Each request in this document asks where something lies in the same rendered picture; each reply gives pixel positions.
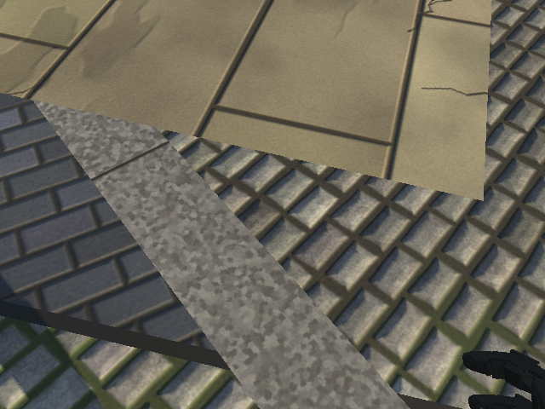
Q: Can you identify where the robot right hand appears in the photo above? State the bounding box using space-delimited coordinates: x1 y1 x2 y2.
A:
462 349 545 409

